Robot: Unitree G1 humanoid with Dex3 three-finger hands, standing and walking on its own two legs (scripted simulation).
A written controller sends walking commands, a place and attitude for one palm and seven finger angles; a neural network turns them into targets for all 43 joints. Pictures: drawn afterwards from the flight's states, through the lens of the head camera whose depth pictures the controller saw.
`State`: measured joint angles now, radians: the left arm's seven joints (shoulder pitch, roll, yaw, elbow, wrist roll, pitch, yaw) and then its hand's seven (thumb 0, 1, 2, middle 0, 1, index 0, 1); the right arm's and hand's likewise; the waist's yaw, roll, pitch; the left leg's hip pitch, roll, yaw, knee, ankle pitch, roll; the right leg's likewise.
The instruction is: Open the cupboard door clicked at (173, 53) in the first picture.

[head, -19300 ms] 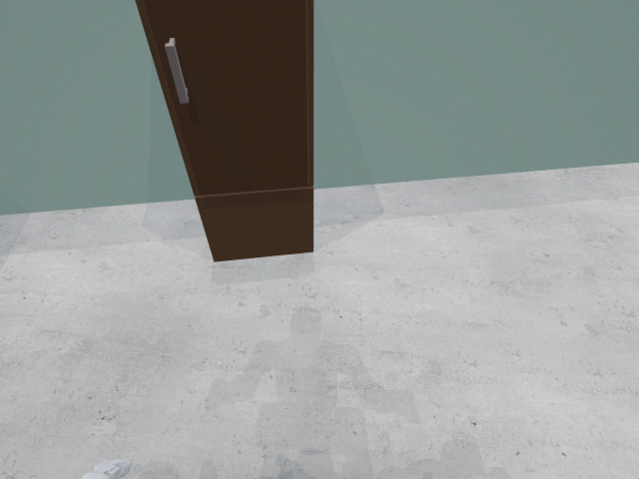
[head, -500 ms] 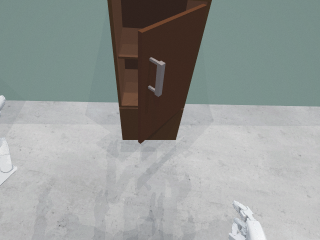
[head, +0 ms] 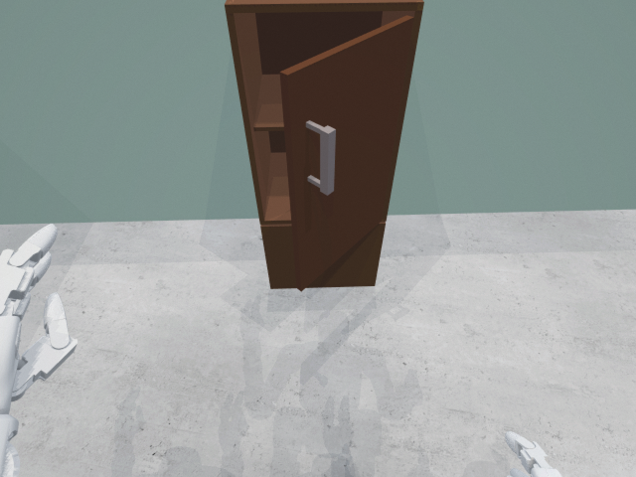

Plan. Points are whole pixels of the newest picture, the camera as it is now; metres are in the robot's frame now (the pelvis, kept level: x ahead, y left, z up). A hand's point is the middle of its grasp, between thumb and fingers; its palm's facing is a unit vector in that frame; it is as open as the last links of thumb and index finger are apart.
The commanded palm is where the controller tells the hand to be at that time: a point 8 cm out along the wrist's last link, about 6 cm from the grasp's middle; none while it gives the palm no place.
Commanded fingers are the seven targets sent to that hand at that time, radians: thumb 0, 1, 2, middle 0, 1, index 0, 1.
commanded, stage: let the arm hang, fingers relaxed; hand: left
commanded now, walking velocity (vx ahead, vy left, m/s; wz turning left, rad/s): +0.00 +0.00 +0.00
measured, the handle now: (319, 158) +0.66 +0.03 +0.04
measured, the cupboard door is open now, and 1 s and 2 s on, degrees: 46 46 46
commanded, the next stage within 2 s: look to check the result in 1.06 s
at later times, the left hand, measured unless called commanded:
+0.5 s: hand out of the picture -0.04 +0.23 -0.16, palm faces +0.05 -0.97 -0.25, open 7.2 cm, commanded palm none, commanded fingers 0.00 0.90 0.90 -0.20 -0.30 -0.20 -0.30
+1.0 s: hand out of the picture +0.03 +0.22 -0.16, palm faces +0.00 -0.97 -0.23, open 7.3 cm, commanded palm none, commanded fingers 0.00 0.90 0.90 -0.20 -0.30 -0.20 -0.30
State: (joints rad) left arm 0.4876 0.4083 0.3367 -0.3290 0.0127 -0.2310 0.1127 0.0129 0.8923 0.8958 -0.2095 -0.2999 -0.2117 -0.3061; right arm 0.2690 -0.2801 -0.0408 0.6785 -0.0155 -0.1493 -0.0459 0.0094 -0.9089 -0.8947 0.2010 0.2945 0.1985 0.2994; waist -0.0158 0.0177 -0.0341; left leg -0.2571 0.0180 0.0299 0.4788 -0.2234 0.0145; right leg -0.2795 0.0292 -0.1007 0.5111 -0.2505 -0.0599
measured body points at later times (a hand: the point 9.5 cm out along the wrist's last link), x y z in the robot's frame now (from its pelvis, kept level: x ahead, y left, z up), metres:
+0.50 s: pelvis -0.01 +0.03 +0.01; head +0.01 +0.02 +0.46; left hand -0.04 +0.28 -0.14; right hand +0.01 -0.21 -0.15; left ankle +0.00 +0.13 -0.74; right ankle +0.01 -0.07 -0.74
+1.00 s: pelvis -0.01 +0.03 +0.01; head +0.00 +0.02 +0.46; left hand +0.03 +0.27 -0.14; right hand +0.00 -0.21 -0.16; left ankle +0.00 +0.13 -0.74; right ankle +0.01 -0.07 -0.74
